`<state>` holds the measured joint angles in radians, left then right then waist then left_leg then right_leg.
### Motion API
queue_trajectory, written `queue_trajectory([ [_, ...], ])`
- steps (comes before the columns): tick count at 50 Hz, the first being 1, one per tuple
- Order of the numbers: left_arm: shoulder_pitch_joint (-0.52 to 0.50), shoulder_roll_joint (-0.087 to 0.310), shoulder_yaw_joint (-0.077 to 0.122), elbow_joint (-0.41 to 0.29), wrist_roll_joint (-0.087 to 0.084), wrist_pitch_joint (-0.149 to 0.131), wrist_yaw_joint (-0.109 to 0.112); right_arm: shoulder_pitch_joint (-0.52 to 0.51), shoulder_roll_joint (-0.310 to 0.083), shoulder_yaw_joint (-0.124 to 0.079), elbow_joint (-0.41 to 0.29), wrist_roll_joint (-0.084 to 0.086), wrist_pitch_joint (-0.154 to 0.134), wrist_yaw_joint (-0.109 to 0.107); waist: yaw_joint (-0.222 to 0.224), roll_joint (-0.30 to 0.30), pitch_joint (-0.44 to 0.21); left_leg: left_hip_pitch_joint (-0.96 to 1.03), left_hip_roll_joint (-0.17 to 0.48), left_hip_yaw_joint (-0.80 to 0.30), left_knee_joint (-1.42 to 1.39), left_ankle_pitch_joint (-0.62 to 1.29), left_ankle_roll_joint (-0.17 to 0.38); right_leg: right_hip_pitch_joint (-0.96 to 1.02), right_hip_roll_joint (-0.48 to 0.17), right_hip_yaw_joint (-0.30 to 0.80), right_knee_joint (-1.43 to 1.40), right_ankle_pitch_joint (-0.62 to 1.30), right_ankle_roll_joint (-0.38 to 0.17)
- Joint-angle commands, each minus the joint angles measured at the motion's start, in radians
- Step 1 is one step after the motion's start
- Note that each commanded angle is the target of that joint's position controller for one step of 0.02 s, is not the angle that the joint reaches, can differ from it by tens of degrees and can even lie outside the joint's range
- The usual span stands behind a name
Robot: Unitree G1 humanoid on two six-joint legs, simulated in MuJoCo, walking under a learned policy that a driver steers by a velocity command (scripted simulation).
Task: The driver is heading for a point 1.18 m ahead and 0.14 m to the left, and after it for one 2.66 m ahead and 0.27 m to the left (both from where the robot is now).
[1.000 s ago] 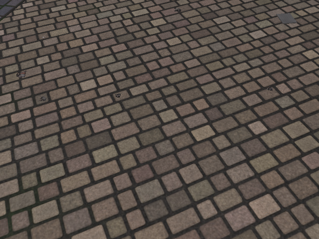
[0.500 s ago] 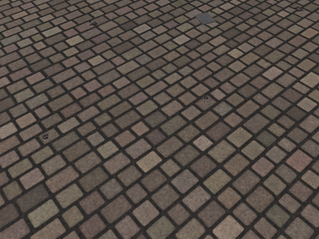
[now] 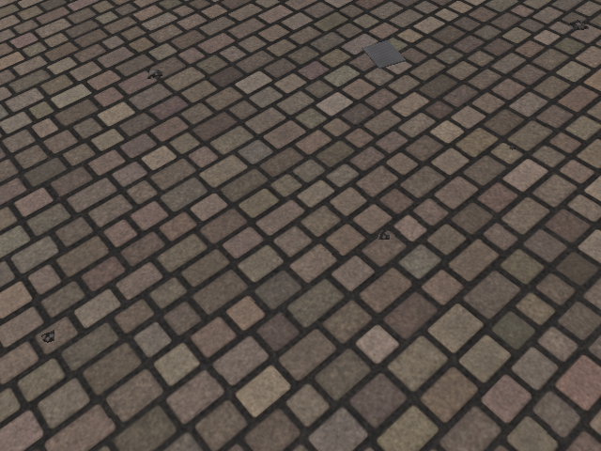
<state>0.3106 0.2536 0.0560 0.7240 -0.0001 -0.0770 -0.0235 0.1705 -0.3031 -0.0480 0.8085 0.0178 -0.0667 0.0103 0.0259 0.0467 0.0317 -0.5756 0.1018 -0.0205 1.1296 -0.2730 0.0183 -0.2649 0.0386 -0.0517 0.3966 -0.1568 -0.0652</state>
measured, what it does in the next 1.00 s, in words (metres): walks ahead: left foot, then right foot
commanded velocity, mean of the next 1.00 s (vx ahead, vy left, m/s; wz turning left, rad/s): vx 0.45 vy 0.00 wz -0.01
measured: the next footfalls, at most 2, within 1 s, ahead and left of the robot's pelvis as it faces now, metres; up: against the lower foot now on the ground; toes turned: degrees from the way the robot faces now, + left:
left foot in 0.34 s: +0.35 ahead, +0.16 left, +0.00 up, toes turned +3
right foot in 0.86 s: +0.67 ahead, -0.06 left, +0.00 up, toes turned -1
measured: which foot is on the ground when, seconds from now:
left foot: up 0.00-0.32, down 0.34-0.88, up 0.90-1.00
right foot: down 0.00-0.36, up 0.38-0.84, down 0.86-1.00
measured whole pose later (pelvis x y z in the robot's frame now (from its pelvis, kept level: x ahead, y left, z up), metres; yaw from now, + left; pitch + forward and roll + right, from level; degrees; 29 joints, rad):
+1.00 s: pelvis +0.53 +0.04 -0.01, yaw +1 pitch +2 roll +0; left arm 0.08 0.24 0.04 0.77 0.01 -0.07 -0.02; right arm 0.26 -0.29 -0.04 0.94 0.01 -0.04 -0.01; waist -0.03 0.03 0.06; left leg -0.37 0.01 -0.04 1.12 -0.53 -0.03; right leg -0.42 0.02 -0.05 0.47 -0.09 -0.05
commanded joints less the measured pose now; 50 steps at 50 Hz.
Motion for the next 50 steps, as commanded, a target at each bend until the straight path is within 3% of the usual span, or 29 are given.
queue_trajectory([
  [1,-0.036,0.141,0.037,-0.054,0.001,-0.034,0.011,0.023,-0.039,-0.010,-0.042,-0.011,0.011,-0.005,-0.044,-0.100,-0.040,-0.100,0.049,-0.047,-0.094,0.117,-0.019,0.082,-0.270,0.258,-0.263,0.109,-0.185],
  [6,0.018,0.168,0.044,-0.010,-0.008,-0.022,0.027,-0.135,-0.015,-0.001,-0.068,-0.013,0.000,0.009,0.005,-0.100,0.005,-0.088,0.016,-0.015,-0.393,0.342,-0.038,0.115,-0.235,0.145,-0.281,0.121,-0.147],
  [11,0.086,0.188,0.054,0.049,-0.019,-0.004,0.030,-0.254,-0.023,0.002,-0.104,-0.002,-0.011,0.031,0.047,-0.108,0.043,-0.077,-0.014,0.001,-0.551,0.318,-0.018,0.224,-0.277,0.134,-0.231,0.097,-0.134],
  [14,0.077,0.203,0.063,0.068,-0.023,0.010,0.037,-0.232,-0.051,-0.005,-0.106,-0.003,-0.023,0.042,0.022,-0.126,0.030,-0.026,-0.032,0.014,-0.602,0.212,0.029,0.292,-0.308,0.150,-0.162,0.185,-0.113],
  [15,0.059,0.208,0.064,0.070,-0.024,0.014,0.038,-0.180,-0.067,-0.013,-0.092,-0.005,-0.026,0.042,-0.011,-0.136,0.001,0.055,-0.055,0.039,-0.622,0.188,0.046,0.299,-0.299,0.138,-0.104,0.307,-0.098],
  [16,0.044,0.198,0.059,0.070,-0.023,0.020,0.040,-0.067,-0.095,-0.032,-0.054,-0.009,-0.027,0.037,-0.069,-0.128,-0.066,0.213,-0.092,0.075,-0.647,0.186,0.070,0.283,-0.255,0.100,0.031,0.466,-0.075],
  [17,0.055,0.159,0.044,0.063,-0.013,0.023,0.044,0.106,-0.155,-0.058,-0.004,-0.012,-0.027,0.027,-0.133,-0.089,-0.188,0.477,-0.047,0.024,-0.616,0.214,0.108,0.170,-0.198,0.053,0.258,0.434,-0.039],
  [18,0.157,0.068,0.014,0.034,0.000,0.008,0.037,0.229,-0.264,-0.082,0.012,-0.028,-0.023,0.019,-0.116,0.135,-0.348,0.880,0.216,-0.381,-0.622,0.140,0.254,-0.212,-0.065,0.009,0.657,0.063,0.042],
  [19,0.147,0.064,0.008,0.043,-0.010,-0.012,0.035,0.265,-0.211,-0.068,0.028,-0.009,-0.018,0.025,-0.134,0.237,-0.421,0.971,0.286,-0.722,-0.819,-0.065,0.323,-0.416,0.027,0.129,0.848,-0.415,0.064],
  [20,0.060,0.156,0.033,0.025,-0.038,-0.027,0.030,0.198,-0.158,-0.050,0.018,-0.002,-0.020,0.025,-0.140,0.147,-0.281,0.875,0.258,-0.623,-0.849,-0.179,0.274,-0.527,-0.040,0.177,0.932,-0.371,0.047],
  [21,-0.019,0.165,0.032,0.001,-0.045,-0.032,0.030,0.125,-0.123,-0.040,0.001,-0.007,-0.019,0.022,-0.120,0.086,-0.182,0.737,0.225,-0.492,-0.859,-0.153,0.236,-0.538,-0.096,0.143,0.908,-0.280,0.029],
  [22,-0.056,0.156,0.033,-0.005,-0.028,-0.030,0.035,0.065,-0.092,-0.029,-0.005,-0.015,-0.020,0.024,-0.089,0.030,-0.104,0.592,0.189,-0.395,-0.888,-0.065,0.222,-0.500,-0.136,0.125,0.848,-0.201,0.028],
  [23,-0.050,0.147,0.038,-0.005,-0.016,-0.022,0.038,0.031,-0.064,-0.021,-0.009,-0.026,-0.026,0.024,-0.055,0.045,-0.075,0.496,0.156,-0.330,-0.913,0.019,0.207,-0.434,-0.168,0.135,0.786,-0.144,0.028],
  [25,-0.010,0.111,0.034,0.010,-0.013,-0.003,0.039,0.021,-0.056,-0.019,-0.001,-0.028,-0.036,0.024,-0.022,0.057,-0.069,0.422,0.121,-0.248,-0.959,0.128,0.209,-0.359,-0.181,0.130,0.735,-0.093,0.037],
  [27,-0.038,0.100,0.031,0.000,-0.009,0.008,0.042,0.043,-0.083,-0.025,0.018,-0.023,-0.043,0.017,-0.018,0.033,-0.045,0.407,0.119,-0.186,-0.985,0.253,0.223,-0.389,-0.186,0.120,0.667,-0.040,0.057],
  [30,-0.133,0.080,0.022,-0.026,-0.003,0.005,0.039,0.088,-0.107,-0.030,0.042,-0.017,-0.037,0.001,-0.041,0.005,-0.025,0.444,0.099,-0.109,-0.991,0.378,0.207,-0.435,-0.183,0.106,0.489,0.107,0.077],
  [33,-0.236,0.054,0.010,-0.047,-0.010,-0.003,0.026,0.135,-0.117,-0.028,0.061,-0.008,-0.030,-0.006,-0.079,0.009,-0.005,0.460,0.072,-0.051,-1.000,0.361,0.179,-0.394,-0.154,0.075,0.301,0.242,0.075],
  [37,-0.359,0.053,0.002,-0.085,-0.019,-0.012,0.002,0.213,-0.128,-0.029,0.100,-0.002,-0.013,-0.008,-0.124,0.005,0.037,0.562,0.109,-0.055,-0.973,0.333,0.179,-0.408,-0.124,0.057,0.168,0.252,0.063],
  [38,-0.379,0.053,0.001,-0.093,-0.017,-0.016,-0.005,0.217,-0.125,-0.029,0.107,-0.004,-0.004,-0.011,-0.124,0.003,0.050,0.588,0.116,-0.052,-0.941,0.403,0.173,-0.408,-0.113,0.055,0.138,0.234,0.054],
  [41,-0.321,0.086,0.013,-0.084,-0.002,-0.029,-0.020,0.198,-0.142,-0.034,0.114,-0.008,0.016,-0.021,-0.073,0.045,-0.011,0.648,0.120,-0.048,-0.796,0.688,0.131,-0.280,-0.063,0.041,0.085,0.171,0.011],
  [42,-0.225,0.111,0.026,-0.052,0.005,-0.032,-0.018,0.167,-0.149,-0.035,0.107,-0.005,0.020,-0.024,-0.016,0.052,-0.070,0.642,0.094,-0.032,-0.697,0.811,0.107,-0.147,-0.031,0.020,0.054,0.204,-0.011],
  [43,-0.101,0.155,0.043,-0.010,0.015,-0.035,-0.012,0.159,-0.136,-0.029,0.100,-0.006,0.021,-0.026,0.041,0.026,-0.153,0.589,0.038,-0.003,-0.541,0.813,0.070,0.051,-0.042,0.020,0.021,0.370,-0.042],
  [44,0.032,0.230,0.055,0.014,0.041,-0.033,-0.001,0.184,-0.081,-0.008,0.070,-0.036,0.012,-0.025,0.060,-0.110,-0.315,0.351,-0.029,0.019,-0.252,0.458,0.023,0.407,-0.243,0.208,0.142,0.805,-0.122],
  [45,0.046,0.235,0.048,0.025,0.032,-0.019,-0.001,0.358,0.020,0.025,0.108,-0.032,0.002,-0.009,0.005,-0.330,-0.475,0.045,-0.177,-0.009,0.089,-0.399,-0.037,0.701,-0.495,0.529,0.147,0.993,-0.317],
  [46,0.069,0.168,0.037,0.022,0.011,-0.004,-0.003,0.331,-0.097,-0.004,0.138,-0.006,-0.002,-0.004,0.058,-0.199,-0.518,0.017,-0.150,-0.140,0.173,-0.431,-0.034,0.651,-0.451,0.543,0.104,0.823,-0.300],
  [47,-0.026,0.149,0.028,0.012,0.001,0.002,0.001,0.214,-0.124,-0.015,0.098,0.018,0.001,-0.006,0.044,-0.170,-0.355,-0.049,-0.100,-0.103,0.163,-0.370,-0.035,0.511,-0.403,0.418,0.057,0.728,-0.255],
  [48,-0.111,0.118,0.016,0.009,0.000,0.003,0.005,0.146,-0.105,-0.013,0.082,0.012,0.011,-0.015,0.014,-0.105,-0.243,-0.047,-0.057,-0.066,0.103,-0.298,-0.046,0.353,-0.351,0.344,0.010,0.661,-0.221],
  [49,-0.168,0.089,0.006,0.008,0.005,0.004,0.006,0.125,-0.094,-0.017,0.080,-0.003,0.027,-0.025,-0.018,-0.082,-0.176,0.003,-0.025,-0.060,0.035,-0.246,-0.056,0.211,-0.321,0.294,-0.034,0.602,-0.202],
  [50,-0.203,0.081,0.003,0.015,0.018,0.003,0.006,0.145,-0.073,-0.015,0.084,-0.009,0.045,-0.031,-0.056,-0.113,-0.155,0.107,-0.005,-0.059,-0.035,-0.202,-0.063,0.088,-0.294,0.251,-0.074,0.561,-0.186],
])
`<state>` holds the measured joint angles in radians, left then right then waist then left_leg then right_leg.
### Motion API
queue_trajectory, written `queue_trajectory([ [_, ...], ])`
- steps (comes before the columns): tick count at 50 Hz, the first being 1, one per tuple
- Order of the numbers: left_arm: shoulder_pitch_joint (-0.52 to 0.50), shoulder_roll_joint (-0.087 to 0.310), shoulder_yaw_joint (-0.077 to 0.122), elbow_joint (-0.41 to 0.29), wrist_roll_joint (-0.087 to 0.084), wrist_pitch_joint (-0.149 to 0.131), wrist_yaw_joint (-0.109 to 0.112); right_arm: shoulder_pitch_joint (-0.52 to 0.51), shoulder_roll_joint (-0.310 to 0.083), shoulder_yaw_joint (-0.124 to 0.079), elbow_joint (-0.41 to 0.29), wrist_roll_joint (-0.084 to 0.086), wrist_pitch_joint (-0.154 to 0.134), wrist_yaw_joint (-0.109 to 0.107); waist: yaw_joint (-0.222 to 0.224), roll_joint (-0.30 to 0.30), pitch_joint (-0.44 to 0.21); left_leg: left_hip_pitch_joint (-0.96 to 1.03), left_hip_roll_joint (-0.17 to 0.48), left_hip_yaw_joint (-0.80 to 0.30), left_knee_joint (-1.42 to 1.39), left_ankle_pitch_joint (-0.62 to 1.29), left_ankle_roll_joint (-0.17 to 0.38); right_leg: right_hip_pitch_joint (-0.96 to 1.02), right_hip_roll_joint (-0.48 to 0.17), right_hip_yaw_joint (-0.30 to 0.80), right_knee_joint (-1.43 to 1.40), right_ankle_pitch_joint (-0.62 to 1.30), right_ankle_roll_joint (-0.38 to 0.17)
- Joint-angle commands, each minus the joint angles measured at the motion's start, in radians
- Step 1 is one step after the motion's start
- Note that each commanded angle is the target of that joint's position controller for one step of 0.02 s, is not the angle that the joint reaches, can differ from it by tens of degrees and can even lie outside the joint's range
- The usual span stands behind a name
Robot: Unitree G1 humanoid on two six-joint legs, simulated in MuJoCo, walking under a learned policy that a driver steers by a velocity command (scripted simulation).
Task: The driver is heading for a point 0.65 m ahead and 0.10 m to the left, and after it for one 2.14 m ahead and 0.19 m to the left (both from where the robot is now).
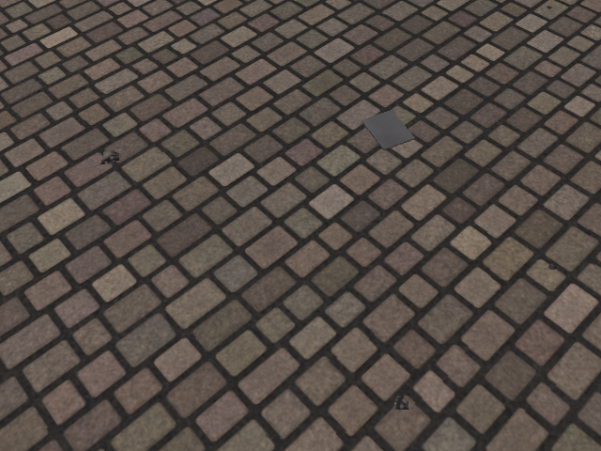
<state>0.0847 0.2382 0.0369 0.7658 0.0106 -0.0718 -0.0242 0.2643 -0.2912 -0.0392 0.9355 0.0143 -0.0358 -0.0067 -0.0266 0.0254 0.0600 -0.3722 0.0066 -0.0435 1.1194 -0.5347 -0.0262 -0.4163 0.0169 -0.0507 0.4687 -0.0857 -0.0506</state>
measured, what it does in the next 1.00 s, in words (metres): walks ahead: left foot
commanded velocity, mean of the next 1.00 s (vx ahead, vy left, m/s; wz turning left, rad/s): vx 0.17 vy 0.00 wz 0.03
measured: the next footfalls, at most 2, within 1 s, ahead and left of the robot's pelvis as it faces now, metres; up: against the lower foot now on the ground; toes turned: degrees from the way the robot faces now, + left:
left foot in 0.22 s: +0.13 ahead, +0.15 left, +0.00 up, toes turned +0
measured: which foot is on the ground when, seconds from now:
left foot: up 0.00-0.20, down 0.22-0.80, up 0.82-1.00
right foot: down 0.00-1.00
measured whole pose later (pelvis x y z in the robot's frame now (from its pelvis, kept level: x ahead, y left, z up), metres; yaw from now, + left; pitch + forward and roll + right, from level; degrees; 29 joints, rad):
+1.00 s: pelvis +0.21 +0.00 +0.01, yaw +2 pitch +0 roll +0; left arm 0.39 0.21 0.03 1.11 0.01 -0.10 0.00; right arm 0.14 -0.27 -0.07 0.98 0.04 -0.07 0.02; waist 0.04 0.02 0.01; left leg -0.59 0.05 -0.03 1.03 -0.21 0.05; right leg 0.00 0.02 -0.08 0.29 -0.30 -0.04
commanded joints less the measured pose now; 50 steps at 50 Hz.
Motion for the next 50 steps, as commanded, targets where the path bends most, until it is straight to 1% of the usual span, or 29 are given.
queue_trajectory([
  [1,-0.005,0.093,0.021,-0.019,0.017,-0.003,0.005,0.079,-0.054,-0.019,-0.033,-0.009,0.029,-0.019,-0.027,-0.116,-0.177,-0.015,0.084,-0.017,-0.098,0.085,-0.027,0.155,-0.249,0.208,-0.171,0.471,-0.196],
  [3,-0.037,0.105,0.023,-0.003,0.025,-0.005,0.007,0.090,-0.024,-0.010,-0.027,-0.017,0.042,-0.030,-0.043,-0.146,-0.183,0.079,0.071,0.008,-0.247,0.119,-0.037,0.083,-0.225,0.146,-0.186,0.474,-0.197],
  [6,-0.020,0.129,0.027,0.032,0.013,0.008,0.018,0.047,-0.045,-0.014,-0.029,-0.022,0.057,-0.032,-0.022,-0.145,-0.208,0.153,0.065,0.017,-0.390,0.279,-0.025,0.080,-0.226,0.148,-0.212,0.216,-0.183],
  [9,-0.031,0.112,0.016,0.058,0.001,0.026,0.024,0.004,-0.050,-0.020,-0.030,-0.034,0.064,-0.028,-0.027,-0.127,-0.140,0.237,0.047,0.040,-0.546,0.375,0.009,0.003,-0.184,0.154,-0.225,-0.242,-0.119],
  [10,-0.015,0.090,0.007,0.073,0.000,0.030,0.025,-0.011,-0.054,-0.021,-0.035,-0.043,0.063,-0.028,-0.026,-0.113,-0.107,0.253,0.054,0.029,-0.604,0.385,0.024,-0.015,-0.160,0.156,-0.218,-0.347,-0.081],
  [11,0.019,0.073,-0.001,0.092,0.005,0.032,0.026,-0.027,-0.075,-0.022,-0.048,-0.048,0.059,-0.031,-0.014,-0.074,-0.071,0.249,0.102,-0.026,-0.684,0.416,0.045,-0.021,-0.128,0.147,-0.188,-0.409,-0.035],
  [12,0.079,0.082,0.005,0.101,0.008,0.034,0.028,-0.065,-0.148,-0.036,-0.055,-0.035,0.056,-0.037,0.050,0.040,-0.035,0.189,0.135,-0.058,-0.700,0.360,0.074,-0.011,-0.062,0.100,-0.151,-0.389,0.005],
  [13,0.076,0.077,0.003,0.107,0.010,0.042,0.036,-0.082,-0.120,-0.035,-0.038,-0.026,0.051,-0.033,0.050,0.112,-0.031,0.060,0.113,-0.057,-0.744,0.157,0.083,0.106,-0.030,0.047,-0.113,-0.293,0.031],
  [14,0.059,0.088,0.006,0.112,0.009,0.049,0.043,-0.096,-0.072,-0.023,-0.035,-0.029,0.042,-0.029,0.045,0.110,-0.020,0.005,0.098,-0.055,-0.776,0.098,0.069,0.173,-0.029,0.039,-0.079,-0.228,0.037],
  [15,0.060,0.086,0.007,0.120,0.005,0.054,0.049,-0.108,-0.054,-0.017,-0.028,-0.034,0.033,-0.025,0.050,0.108,-0.024,-0.008,0.093,-0.050,-0.785,0.129,0.052,0.207,-0.034,0.038,-0.064,-0.182,0.033],
  [19,0.069,0.091,0.010,0.158,0.003,0.056,0.050,-0.089,-0.058,-0.015,0.002,-0.022,0.010,-0.022,0.035,0.045,-0.072,0.102,0.074,-0.022,-0.722,0.378,0.039,0.222,-0.049,0.051,-0.056,-0.056,0.021],
  [27,0.062,0.094,0.014,0.221,-0.008,0.067,0.055,-0.088,-0.056,-0.011,0.044,-0.016,0.020,-0.024,0.024,-0.017,-0.097,0.175,0.057,0.000,-0.687,0.551,0.058,0.255,-0.055,0.047,-0.040,0.064,0.034],
  [28,0.082,0.088,0.013,0.238,-0.010,0.070,0.056,-0.069,-0.050,-0.011,0.059,-0.015,0.023,-0.023,0.023,-0.015,-0.116,0.187,0.048,0.009,-0.695,0.459,0.063,0.264,-0.042,0.030,-0.035,-0.022,0.033],
  [30,0.084,0.093,0.018,0.252,-0.019,0.074,0.056,-0.057,-0.075,-0.022,0.070,-0.002,0.030,-0.024,0.020,0.010,-0.069,0.153,0.047,-0.012,-0.716,0.120,0.102,0.198,-0.004,-0.011,0.019,-0.308,0.022],
  [32,0.051,0.085,0.017,0.239,-0.023,0.060,0.054,-0.031,-0.099,-0.032,0.070,0.005,0.023,-0.024,0.001,0.060,0.026,0.129,0.126,-0.141,-0.800,-0.154,0.160,0.060,0.006,-0.019,0.095,-0.429,0.011],
  [33,0.034,0.069,0.014,0.230,-0.025,0.045,0.050,0.007,-0.119,-0.039,0.079,0.010,0.012,-0.022,-0.011,0.111,0.050,0.158,0.200,-0.254,-0.860,-0.216,0.203,-0.005,0.011,-0.027,0.169,-0.397,0.008],
  [34,0.022,0.061,0.012,0.223,-0.030,0.028,0.044,0.025,-0.138,-0.047,0.087,0.013,0.000,-0.021,-0.013,0.149,0.073,0.182,0.269,-0.356,-0.899,-0.218,0.246,-0.054,-0.001,-0.015,0.220,-0.359,-0.005],
  [35,0.014,0.063,0.012,0.219,-0.032,0.012,0.037,0.023,-0.137,-0.049,0.087,0.012,-0.012,-0.020,-0.009,0.153,0.086,0.178,0.303,-0.399,-0.907,-0.161,0.266,-0.064,-0.025,0.014,0.242,-0.347,-0.021],
  [36,0.029,0.067,0.015,0.223,-0.035,0.000,0.030,-0.001,-0.127,-0.049,0.079,0.011,-0.022,-0.018,0.010,0.146,0.080,0.179,0.306,-0.384,-0.892,-0.083,0.261,-0.046,-0.037,0.024,0.224,-0.351,-0.036],
  [37,0.069,0.067,0.016,0.239,-0.038,-0.009,0.024,-0.041,-0.119,-0.048,0.067,0.016,-0.026,-0.014,0.041,0.134,0.067,0.155,0.283,-0.328,-0.865,-0.017,0.239,0.027,-0.038,0.017,0.145,-0.336,-0.050],
  [38,0.147,0.073,0.023,0.274,-0.040,-0.013,0.022,-0.101,-0.111,-0.047,0.047,0.022,-0.025,-0.010,0.088,0.112,0.048,0.071,0.229,-0.238,-0.825,0.047,0.200,0.190,-0.025,0.005,0.031,-0.272,-0.059],
  [39,0.240,0.098,0.035,0.315,-0.036,-0.011,0.024,-0.154,-0.088,-0.041,0.024,0.019,-0.025,-0.007,0.127,0.060,0.025,-0.030,0.156,-0.135,-0.721,0.145,0.153,0.352,-0.042,0.057,-0.029,-0.215,-0.063],
  [40,0.357,0.176,0.058,0.345,-0.037,-0.013,0.027,-0.197,-0.025,-0.024,-0.008,0.012,-0.033,-0.006,0.158,-0.150,-0.005,-0.177,0.020,0.051,-0.424,0.217,0.073,0.488,-0.191,0.320,-0.163,-0.307,-0.124],
  [41,0.444,0.256,0.074,0.360,-0.032,-0.020,0.016,-0.208,-0.016,-0.022,-0.041,0.007,-0.050,-0.010,0.181,-0.341,-0.033,-0.363,-0.059,0.074,-0.160,0.025,0.038,0.616,-0.372,0.667,-0.275,-0.261,-0.241],
  [42,0.397,0.177,0.047,0.348,-0.018,-0.033,0.015,-0.195,-0.056,-0.034,-0.031,0.020,-0.060,-0.006,0.139,-0.209,-0.009,-0.463,-0.006,-0.014,0.012,-0.024,0.051,0.629,-0.399,0.670,-0.252,-0.208,-0.251],
  [43,0.355,0.127,0.034,0.330,-0.016,-0.043,0.016,-0.156,-0.051,-0.034,-0.011,0.035,-0.067,0.004,0.110,-0.151,0.003,-0.496,0.027,-0.049,0.073,0.058,0.075,0.629,-0.370,0.555,-0.232,-0.133,-0.214],
  [45,0.306,0.105,0.023,0.313,-0.018,-0.048,0.012,-0.159,-0.048,-0.040,0.004,0.036,-0.067,0.011,0.083,-0.094,0.021,-0.515,0.076,-0.050,0.035,0.212,0.099,0.604,-0.323,0.364,-0.243,0.039,-0.143],
  [47,0.318,0.065,0.008,0.317,-0.005,-0.037,0.018,-0.161,-0.019,-0.041,0.005,0.031,-0.055,0.022,0.074,-0.117,0.004,-0.439,0.083,-0.034,-0.036,0.300,0.094,0.552,-0.268,0.211,-0.261,0.164,-0.099],
  [50,0.305,0.098,0.009,0.308,0.008,-0.030,0.036,-0.240,0.023,-0.028,-0.035,0.022,-0.037,0.031,0.074,-0.098,0.035,-0.394,0.064,-0.001,-0.198,0.416,0.065,0.456,-0.242,0.093,-0.317,0.204,-0.098],
])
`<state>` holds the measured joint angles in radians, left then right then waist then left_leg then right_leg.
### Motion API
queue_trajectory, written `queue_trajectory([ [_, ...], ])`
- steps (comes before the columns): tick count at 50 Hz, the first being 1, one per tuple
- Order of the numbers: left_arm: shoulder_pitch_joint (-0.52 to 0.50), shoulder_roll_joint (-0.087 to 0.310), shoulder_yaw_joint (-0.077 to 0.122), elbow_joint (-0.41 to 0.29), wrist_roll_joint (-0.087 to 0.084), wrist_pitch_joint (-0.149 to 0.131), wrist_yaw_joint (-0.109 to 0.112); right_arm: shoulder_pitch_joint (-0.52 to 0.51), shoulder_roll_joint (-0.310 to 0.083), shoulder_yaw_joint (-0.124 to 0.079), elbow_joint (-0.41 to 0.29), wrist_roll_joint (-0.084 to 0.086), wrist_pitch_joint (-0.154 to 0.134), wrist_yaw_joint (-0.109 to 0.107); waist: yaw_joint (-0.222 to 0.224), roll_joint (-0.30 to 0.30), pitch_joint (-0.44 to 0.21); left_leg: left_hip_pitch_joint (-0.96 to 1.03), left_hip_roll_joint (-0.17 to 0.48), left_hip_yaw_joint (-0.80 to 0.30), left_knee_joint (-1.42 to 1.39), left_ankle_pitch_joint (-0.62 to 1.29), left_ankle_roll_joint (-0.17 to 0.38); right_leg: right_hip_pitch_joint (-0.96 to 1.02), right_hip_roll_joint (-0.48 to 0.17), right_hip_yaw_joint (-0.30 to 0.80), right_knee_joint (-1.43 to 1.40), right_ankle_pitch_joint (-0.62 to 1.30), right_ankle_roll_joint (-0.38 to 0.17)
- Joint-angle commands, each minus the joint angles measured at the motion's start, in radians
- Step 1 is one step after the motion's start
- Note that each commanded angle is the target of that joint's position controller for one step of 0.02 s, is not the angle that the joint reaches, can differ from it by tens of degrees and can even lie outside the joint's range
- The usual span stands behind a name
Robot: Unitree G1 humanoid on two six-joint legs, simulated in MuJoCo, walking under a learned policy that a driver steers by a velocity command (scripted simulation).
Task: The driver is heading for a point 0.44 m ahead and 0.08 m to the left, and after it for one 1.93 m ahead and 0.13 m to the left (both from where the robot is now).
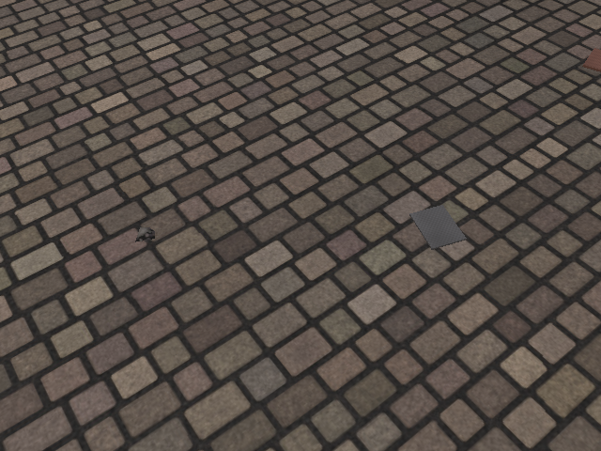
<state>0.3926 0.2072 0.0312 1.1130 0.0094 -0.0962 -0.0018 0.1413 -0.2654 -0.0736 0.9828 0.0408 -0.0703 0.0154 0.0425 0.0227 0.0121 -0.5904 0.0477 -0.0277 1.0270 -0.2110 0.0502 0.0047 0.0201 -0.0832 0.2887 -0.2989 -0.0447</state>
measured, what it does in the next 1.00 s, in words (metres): walks ahead: left foot, then right foot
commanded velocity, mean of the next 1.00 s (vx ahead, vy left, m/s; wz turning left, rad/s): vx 0.27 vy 0.00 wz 0.07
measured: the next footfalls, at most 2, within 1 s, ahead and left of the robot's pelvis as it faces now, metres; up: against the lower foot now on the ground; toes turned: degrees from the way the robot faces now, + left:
left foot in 0.24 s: +0.30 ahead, +0.14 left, +0.00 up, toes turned +10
right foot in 0.72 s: +0.54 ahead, +0.01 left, +0.00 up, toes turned +11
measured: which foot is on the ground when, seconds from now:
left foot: up 0.00-0.22, down 0.24-0.74, up 0.76-1.00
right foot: down 0.00-0.26, up 0.28-0.70, down 0.72-1.00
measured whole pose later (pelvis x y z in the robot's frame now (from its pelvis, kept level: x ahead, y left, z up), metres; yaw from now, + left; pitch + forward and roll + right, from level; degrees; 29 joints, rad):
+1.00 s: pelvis +0.41 +0.09 -0.01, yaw +3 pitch +3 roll +1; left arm 0.17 0.29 0.07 0.77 0.00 0.01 0.03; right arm 0.09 -0.28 -0.05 0.83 0.00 0.00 -0.05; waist 0.03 0.00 0.04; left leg -0.49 -0.03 -0.11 0.82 -0.38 -0.06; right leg -0.41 0.08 0.12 0.43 -0.08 -0.04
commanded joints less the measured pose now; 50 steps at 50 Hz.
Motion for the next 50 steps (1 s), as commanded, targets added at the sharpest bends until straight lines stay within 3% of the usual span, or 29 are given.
queue_trajectory([
  [1,-0.019,0.143,0.016,-0.046,0.010,-0.005,0.019,-0.159,0.008,0.014,-0.104,-0.009,-0.001,0.011,0.007,-0.090,0.099,-0.138,0.018,0.007,-0.191,0.143,-0.015,-0.011,-0.234,0.087,-0.159,0.408,-0.099],
  [6,0.044,0.171,0.026,-0.032,-0.009,-0.003,0.028,-0.283,0.003,0.030,-0.179,-0.011,0.007,0.037,0.025,-0.090,0.139,-0.043,0.002,0.085,-0.385,0.227,0.021,0.002,-0.267,-0.022,-0.182,0.471,-0.090],
  [8,0.027,0.189,0.033,-0.041,-0.014,0.005,0.030,-0.278,-0.021,0.021,-0.200,-0.012,0.006,0.048,-0.008,-0.101,0.115,0.001,-0.027,0.114,-0.410,0.175,0.058,0.072,-0.285,-0.061,-0.098,0.730,-0.073],
  [10,0.002,0.216,0.043,-0.061,-0.013,0.021,0.039,-0.185,-0.067,-0.003,-0.195,-0.014,0.010,0.056,-0.077,-0.142,0.028,0.134,-0.086,0.162,-0.386,0.090,0.095,0.119,-0.295,-0.094,0.088,1.076,-0.052],
  [11,-0.017,0.226,0.047,-0.075,-0.009,0.032,0.043,-0.052,-0.106,-0.027,-0.166,-0.012,0.015,0.056,-0.147,-0.151,-0.045,0.295,-0.120,0.172,-0.403,0.083,0.120,0.087,-0.287,-0.104,0.263,1.154,-0.039],
  [12,-0.030,0.227,0.045,-0.092,-0.007,0.033,0.043,0.108,-0.160,-0.060,-0.127,-0.010,0.024,0.044,-0.226,-0.124,-0.122,0.552,-0.121,0.112,-0.446,0.092,0.157,-0.065,-0.251,-0.106,0.500,1.048,-0.010],
  [13,-0.008,0.158,0.026,-0.127,0.011,0.018,0.033,0.222,-0.234,-0.081,-0.111,-0.011,0.036,0.021,-0.212,0.076,-0.225,0.855,0.095,-0.270,-0.491,-0.035,0.253,-0.398,-0.136,-0.109,0.881,0.425,0.036],
  [14,0.030,0.067,-0.004,-0.168,-0.009,-0.026,0.010,0.193,-0.254,-0.070,-0.138,-0.022,0.029,0.021,-0.136,0.212,-0.358,1.009,0.308,-0.841,-0.715,-0.226,0.420,-0.667,0.049,0.085,1.165,-0.261,0.053],
  [15,-0.101,0.158,0.023,-0.202,-0.044,-0.063,-0.002,0.175,-0.183,-0.051,-0.132,-0.027,0.015,0.019,-0.172,0.119,-0.263,0.941,0.267,-0.769,-0.783,-0.238,0.352,-0.778,-0.016,0.210,1.204,-0.210,0.020],
  [16,-0.154,0.188,0.030,-0.228,-0.061,-0.079,-0.003,0.114,-0.140,-0.039,-0.142,-0.027,0.000,0.019,-0.141,0.064,-0.138,0.791,0.229,-0.599,-0.792,-0.164,0.307,-0.794,-0.064,0.190,1.139,-0.113,-0.003],
  [17,-0.155,0.181,0.036,-0.220,-0.047,-0.080,0.010,0.033,-0.115,-0.030,-0.162,-0.027,-0.013,0.026,-0.082,-0.045,-0.071,0.622,0.179,-0.483,-0.806,-0.052,0.272,-0.730,-0.108,0.185,1.041,-0.047,-0.001],
  [18,-0.135,0.190,0.049,-0.215,-0.029,-0.068,0.020,-0.018,-0.093,-0.023,-0.180,-0.032,-0.020,0.027,-0.043,-0.049,-0.046,0.506,0.138,-0.398,-0.816,0.035,0.248,-0.654,-0.139,0.186,0.958,-0.013,0.009],
  [19,-0.118,0.191,0.055,-0.221,-0.022,-0.050,0.024,-0.044,-0.091,-0.018,-0.195,-0.040,-0.021,0.024,-0.014,-0.029,-0.027,0.419,0.118,-0.351,-0.821,0.154,0.242,-0.594,-0.151,0.186,0.925,-0.009,0.023],
  [21,-0.112,0.164,0.058,-0.236,-0.005,-0.022,0.032,-0.028,-0.105,-0.017,-0.192,-0.041,-0.021,0.012,0.008,-0.017,-0.020,0.313,0.106,-0.242,-0.804,0.450,0.246,-0.537,-0.150,0.152,0.838,-0.006,0.066],
  [23,-0.150,0.137,0.053,-0.255,0.008,-0.008,0.038,0.007,-0.117,-0.015,-0.175,-0.051,-0.020,-0.004,0.001,0.008,-0.021,0.260,0.069,-0.126,-0.790,0.658,0.227,-0.520,-0.132,0.110,0.703,0.105,0.095],
  [25,-0.191,0.106,0.040,-0.261,0.010,-0.006,0.033,0.042,-0.100,-0.006,-0.153,-0.050,-0.012,-0.016,-0.023,0.031,-0.042,0.266,0.027,-0.044,-0.774,0.703,0.176,-0.480,-0.120,0.091,0.534,0.270,0.088],
  [27,-0.261,0.101,0.032,-0.273,-0.002,-0.008,0.020,0.089,-0.102,-0.002,-0.129,-0.048,-0.007,-0.024,-0.068,0.037,-0.063,0.320,0.030,-0.026,-0.769,0.663,0.133,-0.452,-0.103,0.085,0.402,0.425,0.069],
  [30,-0.313,0.127,0.031,-0.287,-0.013,-0.004,0.002,0.090,-0.115,0.003,-0.104,-0.060,-0.002,-0.034,-0.087,0.039,-0.065,0.415,0.082,-0.035,-0.755,0.600,0.120,-0.452,-0.093,0.107,0.319,0.463,0.049],
  [33,-0.347,0.172,0.039,-0.320,-0.010,-0.003,-0.014,0.069,-0.140,-0.005,-0.095,-0.058,0.017,-0.043,-0.076,0.047,-0.044,0.533,0.134,-0.057,-0.669,0.655,0.131,-0.520,-0.068,0.110,0.302,0.256,0.016],
  [35,-0.285,0.193,0.047,-0.320,-0.006,-0.007,-0.027,0.057,-0.147,-0.009,-0.103,-0.042,0.040,-0.059,-0.036,0.045,-0.057,0.589,0.133,-0.055,-0.537,0.746,0.114,-0.488,-0.039,0.083,0.230,0.198,-0.015],
  [36,-0.204,0.228,0.062,-0.306,0.000,-0.010,-0.028,0.072,-0.148,-0.010,-0.111,-0.040,0.048,-0.067,-0.002,0.008,-0.105,0.567,0.085,-0.025,-0.404,0.757,0.073,-0.361,-0.040,0.108,0.161,0.404,-0.050],
  [37,-0.128,0.305,0.081,-0.306,0.011,-0.006,-0.024,0.102,-0.134,-0.003,-0.143,-0.062,0.042,-0.068,-0.011,-0.129,-0.213,0.408,-0.015,0.023,-0.148,0.484,0.009,-0.128,-0.172,0.300,0.191,0.797,-0.144],
  [38,-0.101,0.325,0.086,-0.310,0.016,0.013,-0.017,0.145,-0.065,0.018,-0.154,-0.068,0.034,-0.058,-0.026,-0.324,-0.310,0.065,-0.194,0.048,0.169,-0.330,-0.071,0.141,-0.385,0.611,0.157,1.001,-0.350],
  [39,-0.092,0.229,0.062,-0.321,0.005,0.026,-0.010,0.123,-0.121,0.011,-0.151,-0.057,0.032,-0.043,0.002,-0.215,-0.370,0.003,-0.158,-0.078,0.266,-0.450,-0.059,0.149,-0.374,0.665,0.113,0.780,-0.341],
  [40,-0.162,0.215,0.060,-0.347,-0.004,0.035,-0.002,0.073,-0.124,0.005,-0.164,-0.031,0.040,-0.040,-0.006,-0.154,-0.268,-0.053,-0.117,-0.094,0.304,-0.391,-0.064,0.058,-0.333,0.589,0.094,0.626,-0.298],
  [41,-0.211,0.204,0.056,-0.366,-0.014,0.047,0.005,0.043,-0.120,0.004,-0.164,-0.031,0.052,-0.047,-0.017,-0.060,-0.194,-0.058,-0.086,-0.080,0.266,-0.336,-0.072,-0.052,-0.291,0.521,0.062,0.494,-0.253],
  [42,-0.242,0.204,0.055,-0.381,-0.018,0.059,0.013,0.020,-0.126,-0.002,-0.173,-0.040,0.064,-0.056,-0.029,-0.030,-0.136,-0.037,-0.061,-0.074,0.186,-0.293,-0.077,-0.160,-0.271,0.496,0.032,0.376,-0.227],
  [45,-0.253,0.226,0.068,-0.398,0.000,0.084,0.026,0.029,-0.085,0.003,-0.179,-0.041,0.072,-0.068,-0.055,-0.138,-0.111,0.088,-0.086,-0.031,-0.073,-0.227,-0.097,-0.286,-0.170,0.433,-0.007,0.252,-0.186],
  [50,-0.244,0.253,0.088,-0.424,-0.016,0.099,0.041,0.023,-0.096,0.002,-0.179,-0.035,0.066,-0.070,-0.039,-0.174,-0.163,0.188,-0.102,-0.049,-0.271,-0.120,-0.117,-0.293,-0.160,0.478,-0.002,0.171,-0.167],
])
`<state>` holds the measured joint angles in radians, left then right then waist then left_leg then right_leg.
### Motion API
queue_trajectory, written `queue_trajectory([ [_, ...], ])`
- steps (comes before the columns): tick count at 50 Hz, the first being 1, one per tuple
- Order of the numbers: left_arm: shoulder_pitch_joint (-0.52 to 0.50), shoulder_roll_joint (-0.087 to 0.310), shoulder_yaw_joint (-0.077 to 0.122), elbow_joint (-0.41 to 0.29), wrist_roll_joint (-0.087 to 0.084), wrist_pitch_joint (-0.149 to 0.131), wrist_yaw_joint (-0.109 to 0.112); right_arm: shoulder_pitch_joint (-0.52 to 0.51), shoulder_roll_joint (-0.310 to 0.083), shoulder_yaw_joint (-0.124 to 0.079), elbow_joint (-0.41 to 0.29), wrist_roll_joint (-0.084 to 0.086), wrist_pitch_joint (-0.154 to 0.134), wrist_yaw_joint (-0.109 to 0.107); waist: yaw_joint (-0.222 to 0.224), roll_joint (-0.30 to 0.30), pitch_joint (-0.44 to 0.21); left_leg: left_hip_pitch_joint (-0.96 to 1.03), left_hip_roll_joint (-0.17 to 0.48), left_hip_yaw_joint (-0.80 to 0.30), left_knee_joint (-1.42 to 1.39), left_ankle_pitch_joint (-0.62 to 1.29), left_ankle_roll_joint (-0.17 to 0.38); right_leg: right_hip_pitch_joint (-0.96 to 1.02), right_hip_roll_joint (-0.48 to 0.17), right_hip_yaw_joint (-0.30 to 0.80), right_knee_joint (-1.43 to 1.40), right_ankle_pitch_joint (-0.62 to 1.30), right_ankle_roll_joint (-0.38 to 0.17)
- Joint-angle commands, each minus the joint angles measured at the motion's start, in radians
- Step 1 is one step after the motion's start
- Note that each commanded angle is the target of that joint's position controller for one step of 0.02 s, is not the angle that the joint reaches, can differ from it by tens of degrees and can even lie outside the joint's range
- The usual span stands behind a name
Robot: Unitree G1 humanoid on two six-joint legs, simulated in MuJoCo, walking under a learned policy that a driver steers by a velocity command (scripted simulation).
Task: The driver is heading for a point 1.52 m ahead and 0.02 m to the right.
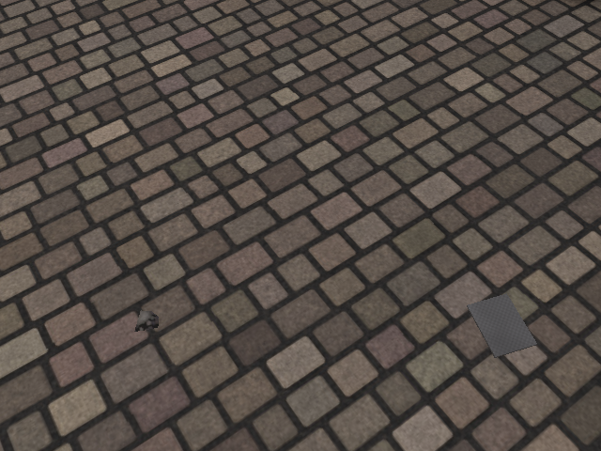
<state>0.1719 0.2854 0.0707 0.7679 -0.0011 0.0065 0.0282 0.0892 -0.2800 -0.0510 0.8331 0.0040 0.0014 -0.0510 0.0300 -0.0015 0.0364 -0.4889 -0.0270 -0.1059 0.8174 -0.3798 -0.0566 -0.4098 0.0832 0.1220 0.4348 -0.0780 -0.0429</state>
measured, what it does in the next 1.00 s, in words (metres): steps on the spot: left foot, then right foot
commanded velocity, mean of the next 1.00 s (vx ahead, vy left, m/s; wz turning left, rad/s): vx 0.01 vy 0.00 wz -0.05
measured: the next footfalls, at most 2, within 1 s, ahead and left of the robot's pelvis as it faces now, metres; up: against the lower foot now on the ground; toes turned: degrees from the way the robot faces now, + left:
left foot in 0.12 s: +0.09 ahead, +0.14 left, +0.00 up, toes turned -10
right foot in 0.54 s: +0.03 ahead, -0.12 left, +0.00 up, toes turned -12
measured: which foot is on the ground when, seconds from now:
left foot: up 0.00-0.10, down 0.12-0.54, up 0.56-0.86, down 0.88-1.00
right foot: down 0.00-0.12, up 0.14-0.52, down 0.54-0.88, up 0.90-1.00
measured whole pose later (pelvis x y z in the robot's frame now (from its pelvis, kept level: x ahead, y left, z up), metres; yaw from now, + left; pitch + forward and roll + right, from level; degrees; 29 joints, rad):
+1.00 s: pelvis +0.02 +0.07 +0.00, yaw +0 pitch +2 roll -2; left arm 0.09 0.31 0.09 0.76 0.00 0.03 0.05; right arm 0.22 -0.31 -0.07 0.71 -0.01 0.00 0.01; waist -0.02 -0.04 0.06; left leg -0.33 -0.03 0.01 0.59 -0.29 0.07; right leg -0.47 -0.02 0.01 1.12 -0.52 0.05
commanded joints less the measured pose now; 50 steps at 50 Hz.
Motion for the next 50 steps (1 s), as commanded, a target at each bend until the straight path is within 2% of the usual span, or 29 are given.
queue_trajectory([
  [1,-0.025,0.172,0.049,-0.083,-0.006,0.001,0.013,0.071,-0.085,-0.022,-0.032,0.003,-0.008,-0.001,-0.025,-0.157,-0.182,0.097,-0.028,0.026,-0.093,0.055,-0.008,0.122,-0.221,0.290,-0.148,-0.077,-0.162],
  [5,-0.047,0.158,0.048,-0.105,-0.016,0.022,0.021,0.139,-0.099,-0.034,-0.019,0.008,-0.030,0.017,-0.067,-0.167,-0.161,0.241,-0.021,0.045,-0.362,0.168,0.032,0.089,-0.176,0.320,-0.095,-0.124,-0.106],
  [6,-0.024,0.133,0.041,-0.106,-0.018,0.026,0.023,0.174,-0.141,-0.047,-0.014,-0.001,-0.033,0.017,-0.071,-0.122,-0.164,0.338,0.065,-0.007,-0.446,0.186,0.066,0.020,-0.131,0.284,-0.027,-0.205,-0.062],
  [7,0.004,0.067,0.025,-0.120,-0.015,0.026,0.019,0.165,-0.226,-0.065,-0.028,-0.028,-0.027,0.011,-0.034,0.112,-0.154,0.420,0.294,-0.244,-0.524,0.184,0.166,-0.144,-0.006,0.131,0.211,-0.399,-0.006],
  [8,-0.005,0.101,0.039,-0.151,-0.011,0.009,0.013,0.117,-0.237,-0.068,-0.047,-0.065,-0.023,0.013,-0.019,0.304,-0.117,0.328,0.430,-0.449,-0.581,0.301,0.301,-0.249,0.057,0.033,0.429,-0.534,0.035],
  [9,0.028,0.175,0.060,-0.125,-0.004,0.004,0.009,0.051,-0.177,-0.052,-0.085,-0.062,-0.028,0.009,-0.002,0.208,-0.108,0.312,0.420,-0.383,-0.562,0.348,0.316,-0.237,0.000,0.058,0.593,-0.482,0.056],
  [10,0.059,0.187,0.069,-0.096,-0.010,0.010,0.009,0.008,-0.135,-0.043,-0.098,-0.043,-0.030,0.005,0.015,0.141,-0.099,0.309,0.355,-0.267,-0.530,0.368,0.268,-0.235,-0.006,0.043,0.652,-0.417,0.068],
  [11,0.082,0.163,0.067,-0.074,-0.008,0.023,0.015,-0.010,-0.121,-0.038,-0.107,-0.025,-0.030,0.003,0.017,0.111,-0.095,0.331,0.301,-0.188,-0.510,0.362,0.229,-0.246,-0.014,0.027,0.704,-0.367,0.086],
  [12,0.086,0.143,0.062,-0.072,-0.006,0.032,0.016,-0.005,-0.114,-0.034,-0.107,-0.013,-0.028,0.000,0.004,0.113,-0.078,0.338,0.289,-0.144,-0.503,0.406,0.229,-0.267,-0.021,0.019,0.763,-0.334,0.104],
  [16,-0.015,0.096,0.039,-0.139,-0.024,0.034,0.007,0.087,-0.128,-0.035,-0.090,-0.022,-0.009,-0.016,-0.060,0.153,-0.063,0.424,0.274,-0.034,-0.509,0.493,0.262,-0.305,-0.064,-0.055,0.683,-0.269,0.151],
  [19,-0.040,0.063,0.020,-0.166,-0.013,0.030,0.000,0.130,-0.157,-0.045,-0.077,-0.016,-0.003,-0.013,-0.083,0.160,-0.099,0.450,0.295,-0.027,-0.493,0.543,0.287,-0.202,-0.087,-0.064,0.524,-0.313,0.154],
  [24,0.025,0.041,0.007,-0.116,0.002,0.028,-0.003,0.087,-0.129,-0.025,-0.059,0.008,-0.014,0.032,-0.040,0.172,-0.093,0.313,0.251,-0.009,-0.451,0.540,0.271,0.151,-0.072,-0.134,0.083,-0.208,0.100],
  [25,0.058,0.047,0.010,-0.096,0.004,0.027,-0.004,0.088,-0.124,-0.021,-0.049,0.021,-0.017,0.040,-0.016,0.161,-0.072,0.273,0.233,-0.009,-0.429,0.524,0.242,0.248,-0.057,-0.148,-0.093,-0.066,0.075],
  [26,0.063,0.095,0.021,-0.096,0.004,0.028,0.001,0.132,-0.126,-0.018,-0.033,0.024,-0.027,0.046,-0.022,0.141,-0.079,0.212,0.218,-0.020,-0.417,0.475,0.190,0.364,-0.092,-0.101,-0.137,0.037,0.049],
  [27,0.098,0.164,0.035,-0.103,0.009,0.031,0.014,0.144,-0.099,-0.006,-0.044,-0.004,-0.040,0.057,-0.032,0.035,-0.151,0.139,0.169,0.010,-0.340,0.318,0.123,0.507,-0.229,0.018,-0.066,0.297,0.014],
  [28,0.062,0.216,0.045,-0.111,0.017,0.042,0.023,0.174,-0.059,0.004,-0.052,-0.015,-0.054,0.069,-0.074,-0.156,-0.163,0.048,0.084,0.089,-0.281,0.034,0.063,0.515,-0.358,0.080,-0.003,0.457,-0.085],
  [29,0.013,0.151,0.034,-0.113,0.019,0.037,0.013,0.125,-0.086,-0.001,-0.063,-0.003,-0.049,0.063,-0.049,-0.191,-0.159,0.106,0.077,0.115,-0.251,-0.015,0.032,0.377,-0.374,0.087,-0.039,0.281,-0.149],
  [30,-0.022,0.136,0.033,-0.120,0.020,0.030,0.007,0.083,-0.128,-0.015,-0.070,0.008,-0.039,0.056,-0.038,-0.180,-0.105,0.092,0.065,0.127,-0.206,0.028,0.024,0.342,-0.335,0.067,-0.061,0.177,-0.137],
  [31,-0.018,0.150,0.041,-0.114,0.021,0.025,0.010,0.066,-0.134,-0.021,-0.074,0.012,-0.028,0.047,-0.026,-0.200,-0.085,0.053,0.051,0.138,-0.158,0.044,0.027,0.336,-0.327,0.061,-0.069,0.137,-0.124],
  [33,-0.014,0.150,0.043,-0.115,0.017,0.009,0.018,0.092,-0.135,-0.033,-0.078,0.010,0.003,0.039,-0.013,-0.242,-0.064,-0.003,0.059,0.112,0.056,-0.160,0.024,0.308,-0.407,0.099,-0.085,0.244,-0.175],
  [35,-0.026,0.141,0.042,-0.110,0.010,-0.002,0.023,0.121,-0.117,-0.042,-0.084,0.020,0.025,0.039,-0.030,-0.177,-0.051,-0.051,0.077,0.085,0.206,-0.223,0.019,0.292,-0.442,0.079,-0.091,0.310,-0.202],
  [39,-0.114,0.148,0.048,-0.106,-0.001,-0.003,0.021,0.116,-0.087,-0.035,-0.112,0.014,0.042,0.052,-0.046,-0.153,-0.069,0.052,0.094,0.123,0.059,-0.078,0.018,0.250,-0.395,-0.047,-0.071,0.283,-0.156],
  [43,-0.106,0.158,0.051,-0.081,-0.025,0.012,0.019,0.185,-0.102,-0.050,-0.121,0.015,0.042,0.078,-0.076,-0.125,-0.112,0.241,0.027,0.208,-0.246,0.150,0.070,0.227,-0.371,-0.125,0.069,0.167,-0.081],
  [44,-0.041,0.127,0.045,-0.054,-0.021,0.012,0.014,0.201,-0.139,-0.065,-0.123,0.006,0.039,0.070,-0.066,-0.015,-0.101,0.328,0.029,0.138,-0.358,0.314,0.106,0.148,-0.314,-0.195,0.202,-0.009,-0.010],
  [45,-0.026,0.062,0.024,-0.081,0.032,0.012,0.008,0.216,-0.288,-0.099,-0.152,0.004,0.033,0.048,-0.036,0.324,-0.095,0.472,0.300,-0.261,-0.425,0.733,0.225,-0.128,-0.171,-0.291,0.539,-0.471,0.110],
  [46,-0.147,0.076,0.023,-0.127,0.023,0.006,0.015,0.239,-0.298,-0.087,-0.180,-0.037,0.010,0.063,-0.101,0.301,-0.151,0.419,0.430,-0.469,-0.474,0.791,0.422,-0.224,-0.067,-0.111,0.741,-0.667,0.117],
  [47,-0.168,0.113,0.034,-0.128,0.001,0.006,0.020,0.215,-0.270,-0.080,-0.188,-0.044,-0.013,0.071,-0.101,0.173,-0.140,0.419,0.398,-0.413,-0.487,0.682,0.421,-0.257,-0.088,-0.053,0.823,-0.613,0.101],
  [49,-0.136,0.132,0.045,-0.094,0.002,0.008,0.033,0.128,-0.220,-0.068,-0.196,-0.006,-0.025,0.057,-0.055,0.076,-0.096,0.402,0.302,-0.291,-0.474,0.494,0.311,-0.276,-0.128,-0.034,0.783,-0.435,0.080],
  [50,-0.122,0.142,0.051,-0.088,0.006,0.010,0.037,0.099,-0.201,-0.059,-0.203,0.007,-0.020,0.047,-0.039,0.089,-0.089,0.377,0.273,-0.258,-0.480,0.477,0.284,-0.249,-0.133,-0.029,0.754,-0.376,0.083],
])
